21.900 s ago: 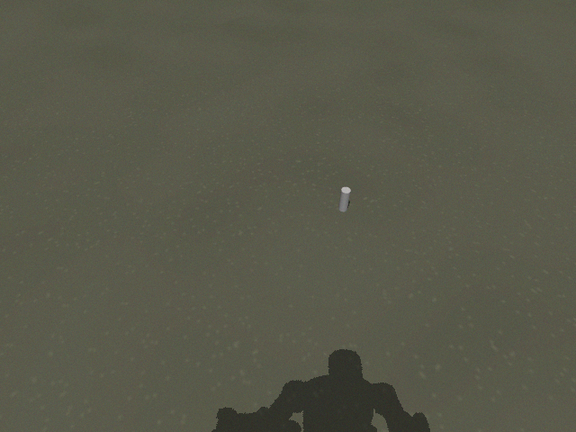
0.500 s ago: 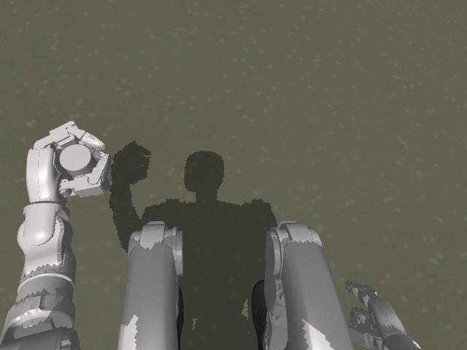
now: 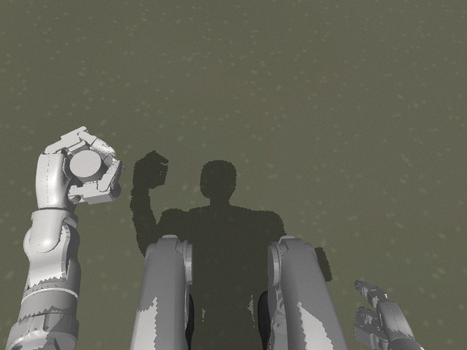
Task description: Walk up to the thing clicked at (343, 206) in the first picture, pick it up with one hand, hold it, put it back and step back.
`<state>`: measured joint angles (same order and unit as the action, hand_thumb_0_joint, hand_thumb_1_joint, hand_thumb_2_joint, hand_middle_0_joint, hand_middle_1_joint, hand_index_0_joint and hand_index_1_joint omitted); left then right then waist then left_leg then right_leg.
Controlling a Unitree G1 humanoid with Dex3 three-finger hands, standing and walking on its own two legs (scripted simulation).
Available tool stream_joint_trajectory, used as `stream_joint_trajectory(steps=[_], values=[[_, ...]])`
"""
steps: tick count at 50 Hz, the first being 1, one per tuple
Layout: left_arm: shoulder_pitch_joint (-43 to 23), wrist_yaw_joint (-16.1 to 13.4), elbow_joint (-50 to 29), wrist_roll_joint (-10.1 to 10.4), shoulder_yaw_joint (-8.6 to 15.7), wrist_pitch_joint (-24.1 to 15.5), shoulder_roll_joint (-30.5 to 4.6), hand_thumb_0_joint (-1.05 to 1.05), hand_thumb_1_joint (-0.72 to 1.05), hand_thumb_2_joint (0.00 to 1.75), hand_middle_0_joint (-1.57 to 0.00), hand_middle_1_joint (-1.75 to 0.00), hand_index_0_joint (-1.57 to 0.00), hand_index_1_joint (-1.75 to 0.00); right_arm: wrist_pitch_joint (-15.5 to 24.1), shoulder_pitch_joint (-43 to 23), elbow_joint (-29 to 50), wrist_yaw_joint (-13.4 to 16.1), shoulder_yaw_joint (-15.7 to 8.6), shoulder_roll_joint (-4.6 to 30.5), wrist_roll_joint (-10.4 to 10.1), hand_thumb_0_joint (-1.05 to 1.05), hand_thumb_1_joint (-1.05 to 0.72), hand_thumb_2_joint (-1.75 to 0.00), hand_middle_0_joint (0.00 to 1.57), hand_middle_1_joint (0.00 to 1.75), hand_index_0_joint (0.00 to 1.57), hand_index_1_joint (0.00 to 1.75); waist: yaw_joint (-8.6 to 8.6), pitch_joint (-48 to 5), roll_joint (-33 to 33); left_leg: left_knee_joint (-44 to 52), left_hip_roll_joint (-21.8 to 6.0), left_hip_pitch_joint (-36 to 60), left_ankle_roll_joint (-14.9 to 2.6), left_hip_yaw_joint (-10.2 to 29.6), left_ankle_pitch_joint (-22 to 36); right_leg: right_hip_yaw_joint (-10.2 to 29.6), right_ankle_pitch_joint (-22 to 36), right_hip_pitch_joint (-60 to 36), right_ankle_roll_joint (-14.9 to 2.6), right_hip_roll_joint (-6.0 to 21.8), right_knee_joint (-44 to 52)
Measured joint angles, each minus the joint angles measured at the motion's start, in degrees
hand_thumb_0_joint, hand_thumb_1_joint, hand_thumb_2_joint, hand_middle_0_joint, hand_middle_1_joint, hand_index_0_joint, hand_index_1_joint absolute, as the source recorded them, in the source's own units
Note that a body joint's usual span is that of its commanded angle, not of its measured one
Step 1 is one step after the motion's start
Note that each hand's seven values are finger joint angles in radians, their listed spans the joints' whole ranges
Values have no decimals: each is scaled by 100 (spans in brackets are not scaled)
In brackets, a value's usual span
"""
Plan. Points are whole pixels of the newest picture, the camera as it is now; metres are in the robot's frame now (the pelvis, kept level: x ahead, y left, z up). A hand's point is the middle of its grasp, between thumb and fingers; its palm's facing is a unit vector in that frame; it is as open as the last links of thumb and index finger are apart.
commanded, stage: lift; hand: left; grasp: from the side
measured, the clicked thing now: (98, 178) +0.39 +0.24 -0.04
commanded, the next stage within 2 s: hold in 1.70 s
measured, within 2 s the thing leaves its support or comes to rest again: neither
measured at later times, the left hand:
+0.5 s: hand (46, 115) +0.38 +0.21 +0.18, palm faces +0.15 -0.99 -0.04, open 5.4 cm
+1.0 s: hand out of the picture +0.38 +0.20 +0.27, palm faces +0.14 -0.99 -0.05, open 5.4 cm
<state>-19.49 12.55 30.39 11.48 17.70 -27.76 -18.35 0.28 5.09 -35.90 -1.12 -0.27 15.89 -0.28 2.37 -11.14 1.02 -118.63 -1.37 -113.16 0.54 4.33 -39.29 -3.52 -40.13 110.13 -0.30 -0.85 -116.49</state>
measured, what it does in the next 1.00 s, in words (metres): rises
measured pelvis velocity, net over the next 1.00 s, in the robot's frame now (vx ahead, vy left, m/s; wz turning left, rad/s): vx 0.05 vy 0.00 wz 0.07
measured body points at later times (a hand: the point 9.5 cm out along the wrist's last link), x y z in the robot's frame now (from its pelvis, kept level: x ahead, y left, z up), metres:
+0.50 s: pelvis +0.03 +0.00 +0.15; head +0.16 +0.02 +0.58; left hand +0.36 +0.26 +0.18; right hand +0.22 -0.24 +0.04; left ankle +0.08 +0.12 -0.40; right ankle +0.08 -0.12 -0.40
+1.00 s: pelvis +0.05 +0.00 +0.24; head +0.13 +0.02 +0.68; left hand +0.36 +0.26 +0.27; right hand +0.21 -0.23 +0.13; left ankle +0.08 +0.12 -0.40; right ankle +0.08 -0.12 -0.40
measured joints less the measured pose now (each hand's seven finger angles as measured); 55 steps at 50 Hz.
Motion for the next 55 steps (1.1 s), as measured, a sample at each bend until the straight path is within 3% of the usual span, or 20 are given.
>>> stream_joint_trajectory(steps=[5, 19, 28, 55], values=[[311, -177, -511, 61, -147, 295, 125, 8, 17, 111, -100, -112, -102, -110, 6, 20, 99, 64, -13, -23, -102, 0, -89, -89, 20, 30, 20, 30, -66, -39, 17, 446, -12, 466, -7, -31, 16, 22, 26, -455, 5, -6, 446], [1075, -780, -1662, -33, -657, 992, 302, 8, 17, 111, -100, -112, -102, -111, 77, 150, 214, 248, -12, -167, -219, 1, -88, -89, 20, 30, 20, 30, -131, -41, 97, 2036, -20, 2304, -7, -66, 182, 31, 208, -2300, 10, -4, 2057], [1340, -1018, -1538, -169, -812, 1103, 398, 8, 17, 111, -100, -112, -102, -111, 153, 409, 220, 290, 33, -246, -220, 1, -88, -89, 20, 30, 20, 30, -59, -19, 67, 3129, -14, 3652, -20, -97, 389, 45, 431, -3661, 21, 5, 3180], [1337, -836, -945, -126, -1027, 849, 556, 8, 17, 110, -100, -112, -101, -111, 266, 801, 14, 256, 103, -271, -128, 1, -88, -89, 20, 30, 20, 30, -113, 480, 57, 5276, 6, 6094, 0, -189, 1049, 113, 1088, -6064, 10, 27, 5287]])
